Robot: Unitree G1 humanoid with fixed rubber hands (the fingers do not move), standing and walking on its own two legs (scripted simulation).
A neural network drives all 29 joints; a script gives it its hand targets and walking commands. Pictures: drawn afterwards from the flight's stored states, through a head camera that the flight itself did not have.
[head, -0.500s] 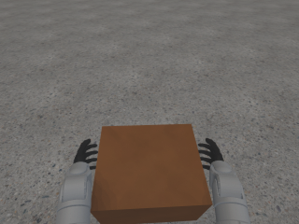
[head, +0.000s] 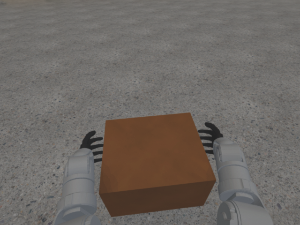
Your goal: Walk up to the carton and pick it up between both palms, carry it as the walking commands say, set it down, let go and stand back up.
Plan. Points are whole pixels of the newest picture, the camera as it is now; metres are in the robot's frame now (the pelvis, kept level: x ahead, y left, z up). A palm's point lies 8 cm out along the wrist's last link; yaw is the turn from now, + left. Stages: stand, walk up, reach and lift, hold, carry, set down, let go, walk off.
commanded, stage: set down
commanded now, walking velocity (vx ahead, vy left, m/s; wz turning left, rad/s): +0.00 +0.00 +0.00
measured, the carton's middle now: (153, 161) +0.33 +0.00 -0.04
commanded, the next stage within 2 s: none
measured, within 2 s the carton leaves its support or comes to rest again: neither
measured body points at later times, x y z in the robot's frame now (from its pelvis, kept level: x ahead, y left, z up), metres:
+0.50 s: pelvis +0.02 +0.00 -0.01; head +0.07 +0.00 +0.44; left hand +0.32 +0.20 -0.05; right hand +0.34 -0.19 -0.05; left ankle +0.01 +0.12 -0.75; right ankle +0.04 -0.11 -0.75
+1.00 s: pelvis -0.03 +0.00 -0.07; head +0.15 -0.01 +0.35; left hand +0.34 +0.19 -0.14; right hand +0.36 -0.19 -0.14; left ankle +0.01 +0.12 -0.75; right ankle +0.04 -0.11 -0.75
